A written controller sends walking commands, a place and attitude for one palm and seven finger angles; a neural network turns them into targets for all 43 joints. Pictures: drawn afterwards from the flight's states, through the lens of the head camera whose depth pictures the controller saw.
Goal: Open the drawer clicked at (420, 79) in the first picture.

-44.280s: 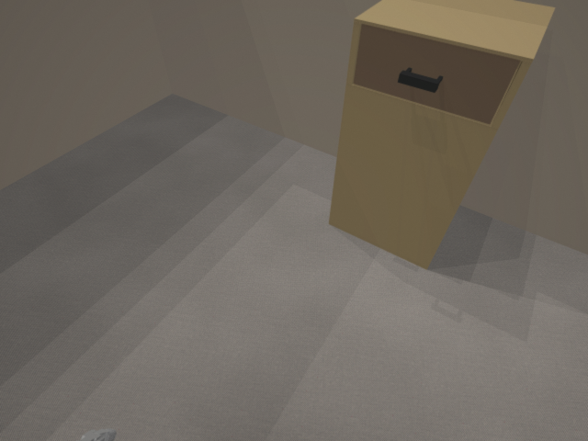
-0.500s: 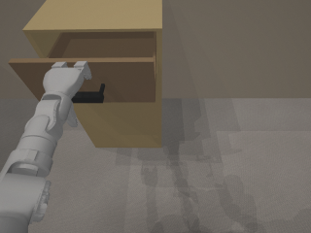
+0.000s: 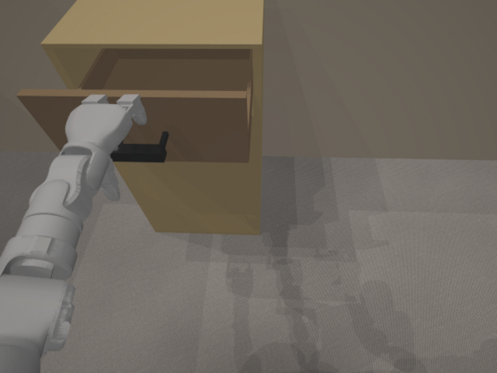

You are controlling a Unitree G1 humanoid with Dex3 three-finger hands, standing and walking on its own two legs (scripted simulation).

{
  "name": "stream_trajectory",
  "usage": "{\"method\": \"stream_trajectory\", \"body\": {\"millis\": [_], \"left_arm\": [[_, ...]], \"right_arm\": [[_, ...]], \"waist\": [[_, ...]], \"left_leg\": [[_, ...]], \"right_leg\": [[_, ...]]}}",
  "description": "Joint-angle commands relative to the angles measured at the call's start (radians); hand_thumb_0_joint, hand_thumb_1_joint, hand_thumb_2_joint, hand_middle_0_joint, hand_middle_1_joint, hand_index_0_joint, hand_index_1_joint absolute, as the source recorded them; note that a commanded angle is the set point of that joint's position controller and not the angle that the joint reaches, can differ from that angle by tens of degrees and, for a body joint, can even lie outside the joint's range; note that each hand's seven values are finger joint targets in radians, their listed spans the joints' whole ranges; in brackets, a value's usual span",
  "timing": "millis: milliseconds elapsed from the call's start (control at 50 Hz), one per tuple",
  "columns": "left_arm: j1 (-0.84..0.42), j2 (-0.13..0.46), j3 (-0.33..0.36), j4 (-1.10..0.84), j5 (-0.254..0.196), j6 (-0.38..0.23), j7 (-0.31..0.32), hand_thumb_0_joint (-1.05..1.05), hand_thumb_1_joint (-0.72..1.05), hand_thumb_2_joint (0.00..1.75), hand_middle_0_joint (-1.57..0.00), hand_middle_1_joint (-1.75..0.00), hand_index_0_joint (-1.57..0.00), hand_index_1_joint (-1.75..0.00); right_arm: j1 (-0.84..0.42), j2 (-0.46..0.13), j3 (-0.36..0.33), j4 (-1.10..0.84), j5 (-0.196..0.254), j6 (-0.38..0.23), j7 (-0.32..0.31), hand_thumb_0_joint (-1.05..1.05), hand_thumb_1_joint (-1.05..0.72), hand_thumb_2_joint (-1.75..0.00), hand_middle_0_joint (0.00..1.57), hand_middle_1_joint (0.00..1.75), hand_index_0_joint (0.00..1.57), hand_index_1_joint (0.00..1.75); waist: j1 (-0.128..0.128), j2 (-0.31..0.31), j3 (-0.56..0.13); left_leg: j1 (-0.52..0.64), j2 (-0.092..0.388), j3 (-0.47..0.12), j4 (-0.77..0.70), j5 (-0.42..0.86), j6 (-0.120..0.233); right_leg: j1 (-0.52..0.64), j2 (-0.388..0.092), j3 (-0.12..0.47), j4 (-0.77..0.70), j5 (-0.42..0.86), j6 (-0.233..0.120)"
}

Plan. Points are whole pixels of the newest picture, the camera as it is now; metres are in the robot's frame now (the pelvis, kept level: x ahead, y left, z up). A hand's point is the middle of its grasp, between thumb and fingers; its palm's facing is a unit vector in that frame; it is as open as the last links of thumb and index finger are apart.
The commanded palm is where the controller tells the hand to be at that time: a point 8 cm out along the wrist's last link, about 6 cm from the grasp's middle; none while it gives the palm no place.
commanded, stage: re-aim the fingers above the handle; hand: left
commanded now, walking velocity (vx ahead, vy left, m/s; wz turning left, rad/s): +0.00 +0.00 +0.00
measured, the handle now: (140, 144) +0.53 +0.23 +0.03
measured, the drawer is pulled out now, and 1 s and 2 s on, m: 0.16 0.16 0.16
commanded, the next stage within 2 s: lower the fingers behind the handle in 1.84 s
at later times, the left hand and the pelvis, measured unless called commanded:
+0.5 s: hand (106, 151) +0.46 +0.25 +0.09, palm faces -0.01 -0.01 -1.00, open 13.8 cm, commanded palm +0.43 +0.25 +0.15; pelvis +0.00 +0.02 +0.00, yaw -1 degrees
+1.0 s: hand (104, 154) +0.44 +0.25 +0.10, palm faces -0.01 -0.01 -1.00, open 13.8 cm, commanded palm +0.42 +0.25 +0.15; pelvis -0.01 +0.02 +0.00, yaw +0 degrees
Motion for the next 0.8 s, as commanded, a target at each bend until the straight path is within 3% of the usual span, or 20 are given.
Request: {"method": "stream_trajectory", "body": {"millis": [0,60,160,180,220,280,320,360,400,420,460,500,580,620,680,700,780], "left_arm": [[-0.426,0.300,0.122,-0.132,-0.015,0.034,0.030,0.00,-0.50,0.30,-0.30,-1.20,-0.30,-1.20],[-0.440,0.310,0.108,-0.111,-0.013,0.030,0.006,0.00,-0.50,0.30,-0.30,-1.20,-0.30,-1.20],[-0.468,0.311,0.113,-0.168,-0.023,-0.032,-0.012,0.00,-0.50,0.30,-0.30,-1.20,-0.30,-1.20],[-0.456,0.335,0.144,-0.181,-0.020,-0.045,-0.006,0.00,-0.50,0.30,-0.30,-1.20,-0.30,-1.20],[-0.428,0.319,0.146,-0.208,-0.028,-0.057,0.005,0.00,-0.50,0.30,-0.30,-1.20,-0.30,-1.20],[-0.401,0.302,0.145,-0.208,-0.025,-0.042,0.029,0.00,-0.50,0.30,-0.30,-1.20,-0.30,-1.20],[-0.381,0.299,0.143,-0.185,-0.021,-0.018,0.042,0.00,-0.50,0.30,-0.30,-1.20,-0.30,-1.20],[-0.431,0.278,0.111,-0.204,-0.014,0.002,0.051,0.00,-0.50,0.30,-0.30,-1.20,-0.30,-1.20],[-0.431,0.319,0.143,-0.237,-0.014,0.008,0.053,0.00,-0.50,0.30,-0.30,-1.20,-0.30,-1.20],[-0.425,0.296,0.122,-0.240,-0.012,0.015,0.050,0.00,-0.50,0.30,-0.30,-1.20,-0.30,-1.20],[-0.448,0.231,0.071,-0.249,-0.022,0.024,0.041,0.00,-0.50,0.30,-0.30,-1.20,-0.30,-1.20],[-0.437,0.272,0.103,-0.263,-0.029,0.023,0.032,0.00,-0.50,0.30,-0.30,-1.20,-0.30,-1.20],[-0.406,0.230,0.075,-0.234,-0.030,0.031,0.018,0.00,-0.50,0.30,-0.30,-1.20,-0.30,-1.20],[-0.404,0.262,0.099,-0.226,-0.025,0.034,0.017,0.00,-0.50,0.30,-0.30,-1.20,-0.30,-1.20],[-0.424,0.220,0.065,-0.225,-0.022,0.035,0.014,0.00,-0.50,0.30,-0.30,-1.20,-0.30,-1.20],[-0.406,0.253,0.096,-0.209,-0.023,0.034,0.013,0.00,-0.50,0.30,-0.30,-1.20,-0.30,-1.20],[-0.442,0.220,0.064,-0.243,-0.021,0.018,0.012,0.00,-0.50,0.30,-0.30,-1.20,-0.30,-1.20]], "right_arm": [[0.058,-0.141,-0.038,-0.093,-0.001,-0.020,-0.015,0.00,-0.90,-0.90,0.20,0.30,0.20,0.30],[0.061,-0.145,-0.032,-0.096,0.005,-0.019,-0.022,0.00,-0.90,-0.90,0.20,0.30,0.20,0.30],[0.079,-0.143,-0.041,-0.097,0.000,-0.025,-0.031,0.00,-0.90,-0.90,0.20,0.30,0.20,0.30],[0.087,-0.141,-0.045,-0.093,-0.001,-0.026,-0.030,0.00,-0.90,-0.90,0.20,0.30,0.20,0.30],[0.091,-0.139,-0.049,-0.092,-0.006,-0.027,-0.023,0.00,-0.90,-0.90,0.20,0.30,0.20,0.30],[0.088,-0.140,-0.052,-0.090,-0.004,-0.024,-0.010,0.00,-0.90,-0.90,0.20,0.30,0.20,0.30],[0.086,-0.145,-0.052,-0.087,-0.002,-0.020,-0.005,0.00,-0.90,-0.90,0.20,0.30,0.20,0.30],[0.081,-0.145,-0.050,-0.088,-0.002,-0.022,-0.003,0.00,-0.90,-0.90,0.20,0.30,0.20,0.30],[0.082,-0.151,-0.052,-0.089,-0.004,-0.021,-0.006,0.00,-0.90,-0.90,0.20,0.30,0.20,0.30],[0.080,-0.144,-0.050,-0.095,-0.001,-0.022,-0.004,0.00,-0.90,-0.90,0.20,0.30,0.20,0.30],[0.076,-0.142,-0.052,-0.092,0.000,-0.024,-0.003,0.00,-0.90,-0.90,0.20,0.30,0.20,0.30],[0.076,-0.149,-0.051,-0.095,-0.002,-0.023,-0.007,0.00,-0.90,-0.90,0.20,0.30,0.20,0.30],[0.057,-0.139,-0.042,-0.102,0.002,-0.022,-0.005,0.00,-0.90,-0.90,0.20,0.30,0.20,0.30],[0.053,-0.139,-0.038,-0.105,0.003,-0.020,-0.004,0.00,-0.90,-0.90,0.20,0.30,0.20,0.30],[0.050,-0.136,-0.038,-0.109,0.000,-0.021,-0.004,0.00,-0.90,-0.90,0.20,0.30,0.20,0.30],[0.052,-0.140,-0.038,-0.110,0.000,-0.021,-0.006,0.00,-0.90,-0.90,0.20,0.30,0.20,0.30],[0.049,-0.133,-0.040,-0.114,-0.001,-0.027,-0.006,0.00,-0.90,-0.90,0.20,0.30,0.20,0.30]], "waist": [[-0.010,-0.046,-0.374],[-0.015,-0.043,-0.336],[-0.021,-0.013,-0.376],[-0.009,-0.003,-0.397],[-0.003,0.024,-0.424],[0.003,0.029,-0.395],[0.001,0.000,-0.383],[-0.010,0.013,-0.377],[-0.002,0.022,-0.428],[-0.003,0.048,-0.426],[-0.022,0.035,-0.393],[-0.015,0.020,-0.407],[-0.005,0.017,-0.352],[0.004,0.020,-0.351],[-0.004,0.016,-0.346],[-0.003,-0.014,-0.344],[-0.004,0.028,-0.363]], "left_leg": [[0.160,-0.054,0.040,-0.032,0.378,0.053],[0.142,-0.054,0.040,-0.045,0.319,0.055],[0.175,-0.052,0.036,-0.034,0.348,0.057],[0.185,-0.050,0.033,-0.027,0.381,0.055],[0.210,-0.048,0.030,-0.017,0.442,0.053],[0.208,-0.041,0.026,-0.018,0.464,0.045],[0.201,-0.038,0.023,-0.022,0.454,0.046],[0.210,-0.037,0.022,-0.028,0.422,0.045],[0.235,-0.035,0.019,-0.025,0.459,0.045],[0.246,-0.036,0.015,-0.025,0.473,0.044],[0.267,-0.030,0.009,-0.028,0.460,0.044],[0.273,-0.031,0.006,-0.028,0.479,0.044],[0.254,-0.031,0.005,-0.041,0.442,0.041],[0.246,-0.031,0.004,-0.045,0.433,0.040],[0.248,-0.032,0.007,-0.046,0.411,0.039],[0.237,-0.032,0.008,-0.045,0.397,0.043],[0.258,-0.034,0.007,-0.039,0.403,0.041]], "right_leg": [[0.228,0.038,0.010,-0.067,0.421,-0.020],[0.207,0.037,0.012,-0.078,0.371,-0.018],[0.191,0.040,0.015,-0.071,0.381,-0.019],[0.194,0.044,0.013,-0.061,0.397,-0.024],[0.190,0.048,0.009,-0.051,0.425,-0.027],[0.157,0.054,-0.006,-0.042,0.403,-0.030],[0.150,0.054,-0.010,-0.047,0.384,-0.029],[0.132,0.054,-0.013,-0.052,0.351,-0.029],[0.163,0.055,-0.010,-0.051,0.372,-0.033],[0.150,0.056,-0.011,-0.050,0.366,-0.032],[0.115,0.057,-0.018,-0.060,0.338,-0.030],[0.136,0.057,-0.018,-0.062,0.345,-0.033],[0.119,0.055,-0.024,-0.065,0.313,-0.033],[0.126,0.055,-0.023,-0.063,0.306,-0.035],[0.114,0.052,-0.024,-0.065,0.294,-0.034],[0.129,0.052,-0.022,-0.068,0.290,-0.034],[0.112,0.051,-0.019,-0.062,0.292,-0.035]]}}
